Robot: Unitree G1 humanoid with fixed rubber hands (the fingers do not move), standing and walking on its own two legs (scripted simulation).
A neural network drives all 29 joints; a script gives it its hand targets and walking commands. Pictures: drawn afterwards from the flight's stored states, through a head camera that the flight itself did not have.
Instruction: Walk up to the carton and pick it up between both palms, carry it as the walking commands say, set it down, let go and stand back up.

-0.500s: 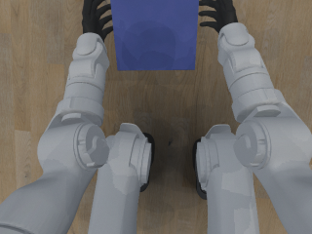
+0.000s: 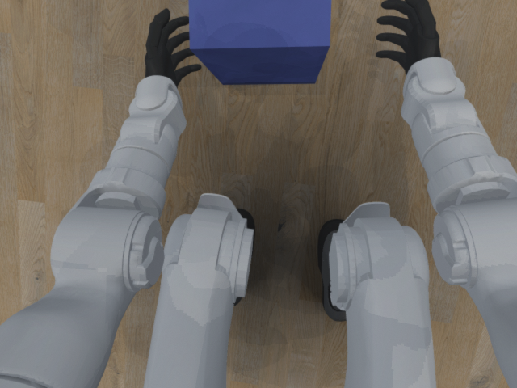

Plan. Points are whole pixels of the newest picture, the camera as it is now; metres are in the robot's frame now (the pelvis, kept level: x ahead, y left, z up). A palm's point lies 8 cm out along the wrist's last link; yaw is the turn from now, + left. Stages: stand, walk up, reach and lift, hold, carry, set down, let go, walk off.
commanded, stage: set down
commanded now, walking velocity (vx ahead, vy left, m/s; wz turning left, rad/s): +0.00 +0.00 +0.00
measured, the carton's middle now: (264, 15) +0.58 +0.05 -0.26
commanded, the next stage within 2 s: let go in 1.56 s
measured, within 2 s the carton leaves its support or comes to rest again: neither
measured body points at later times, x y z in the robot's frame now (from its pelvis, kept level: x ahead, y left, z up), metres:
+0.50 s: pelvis +0.00 +0.00 +0.05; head +0.34 -0.01 +0.34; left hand +0.50 +0.18 -0.10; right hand +0.54 -0.14 -0.10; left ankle +0.12 +0.11 -0.33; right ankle +0.10 -0.11 -0.33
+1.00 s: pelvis +0.02 +0.00 +0.18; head +0.33 +0.00 +0.50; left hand +0.50 +0.19 +0.05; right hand +0.54 -0.15 +0.05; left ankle +0.11 +0.11 -0.33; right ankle +0.10 -0.11 -0.33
